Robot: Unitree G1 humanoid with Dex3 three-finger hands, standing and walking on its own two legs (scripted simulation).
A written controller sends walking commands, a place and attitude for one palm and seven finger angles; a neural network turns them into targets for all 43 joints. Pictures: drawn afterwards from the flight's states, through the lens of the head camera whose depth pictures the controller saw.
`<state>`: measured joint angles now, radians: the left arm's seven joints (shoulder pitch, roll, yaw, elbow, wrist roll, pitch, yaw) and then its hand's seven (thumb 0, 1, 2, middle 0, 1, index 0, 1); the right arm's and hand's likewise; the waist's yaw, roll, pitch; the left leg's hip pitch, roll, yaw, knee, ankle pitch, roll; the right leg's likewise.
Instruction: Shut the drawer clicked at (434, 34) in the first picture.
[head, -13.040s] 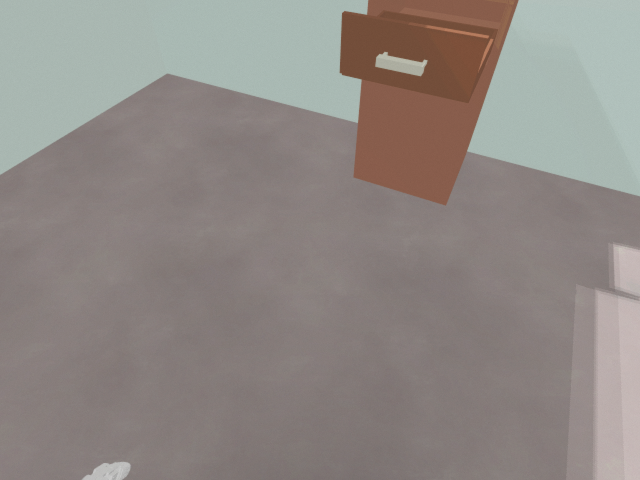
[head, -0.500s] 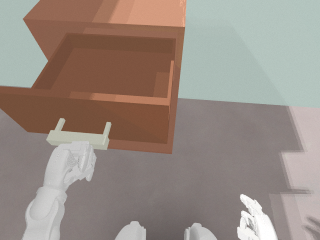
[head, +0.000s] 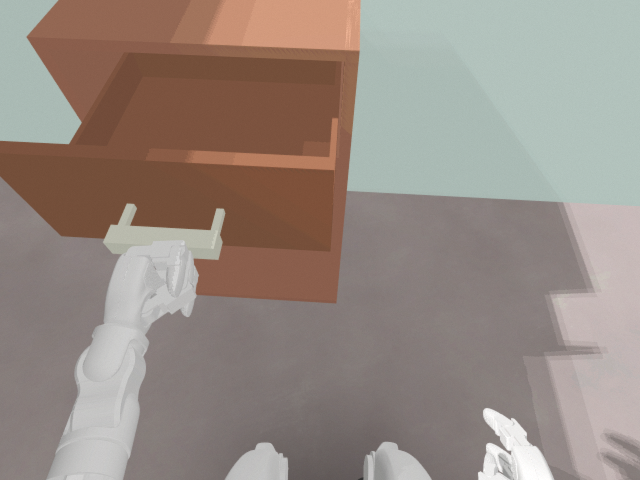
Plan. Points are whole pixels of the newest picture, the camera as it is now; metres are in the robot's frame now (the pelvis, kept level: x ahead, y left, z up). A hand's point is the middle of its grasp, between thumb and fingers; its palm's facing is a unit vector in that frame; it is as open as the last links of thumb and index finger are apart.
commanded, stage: push the drawer shut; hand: left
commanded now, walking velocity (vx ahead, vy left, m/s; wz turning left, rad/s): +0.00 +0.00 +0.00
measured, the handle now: (169, 227) +0.42 +0.21 +0.05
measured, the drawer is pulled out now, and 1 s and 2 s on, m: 0.20 0.07 0.00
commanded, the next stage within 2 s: none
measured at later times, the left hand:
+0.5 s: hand (202, 235) +0.41 +0.16 +0.04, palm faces -0.07 -1.00 -0.06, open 3.0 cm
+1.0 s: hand (211, 201) +0.46 +0.16 +0.04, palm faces -0.06 -1.00 -0.05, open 3.1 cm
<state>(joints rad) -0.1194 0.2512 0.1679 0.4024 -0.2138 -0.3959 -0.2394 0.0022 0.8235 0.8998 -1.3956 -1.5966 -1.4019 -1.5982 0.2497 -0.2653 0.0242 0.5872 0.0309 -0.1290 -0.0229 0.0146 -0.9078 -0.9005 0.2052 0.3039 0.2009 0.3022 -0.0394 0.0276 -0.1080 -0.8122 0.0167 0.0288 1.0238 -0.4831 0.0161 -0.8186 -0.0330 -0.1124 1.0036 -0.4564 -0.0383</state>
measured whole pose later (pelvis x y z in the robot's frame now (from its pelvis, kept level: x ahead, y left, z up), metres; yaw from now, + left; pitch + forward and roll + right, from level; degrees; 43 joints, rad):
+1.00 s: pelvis +0.00 +0.01 -0.01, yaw -2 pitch +21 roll -1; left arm -0.70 0.37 0.31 0.99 -0.13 -0.45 -0.23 0.00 0.80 0.89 -1.40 -1.60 -1.40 -1.60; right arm 0.32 -0.27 0.03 0.63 0.01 -0.01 0.00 0.01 -0.91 -0.90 0.20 0.30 0.20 0.30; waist -0.12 0.03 -0.11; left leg -0.93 0.03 0.04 1.06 -0.49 0.02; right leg -0.94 -0.02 -0.10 1.03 -0.44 -0.03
